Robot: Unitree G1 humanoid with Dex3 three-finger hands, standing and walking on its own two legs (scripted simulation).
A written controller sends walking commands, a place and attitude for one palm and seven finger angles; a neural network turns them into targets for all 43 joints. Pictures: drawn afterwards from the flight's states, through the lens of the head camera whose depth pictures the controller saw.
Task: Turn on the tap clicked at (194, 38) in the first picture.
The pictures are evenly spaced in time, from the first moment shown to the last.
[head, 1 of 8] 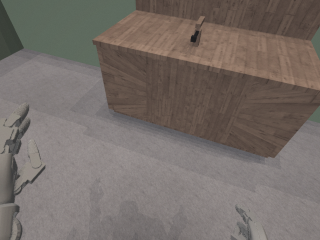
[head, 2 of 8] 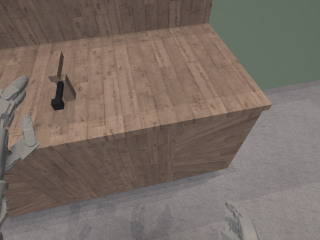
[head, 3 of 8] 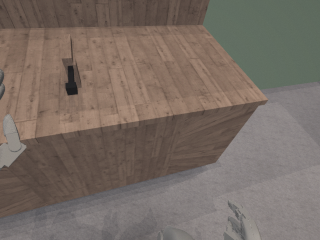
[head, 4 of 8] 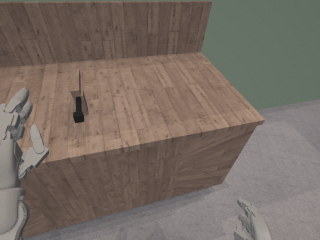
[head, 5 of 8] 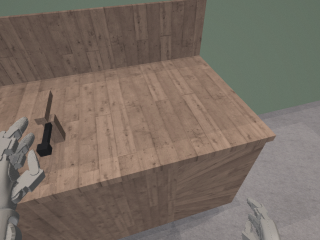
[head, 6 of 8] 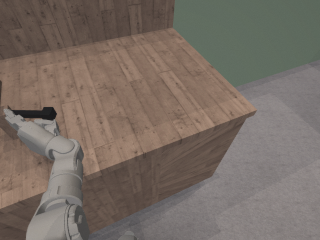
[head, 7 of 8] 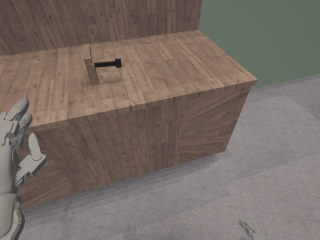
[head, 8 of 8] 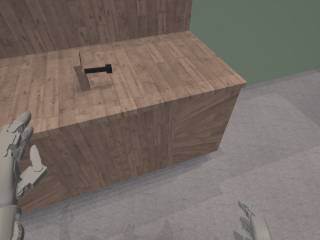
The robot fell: no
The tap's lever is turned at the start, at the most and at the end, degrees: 0 82 82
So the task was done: yes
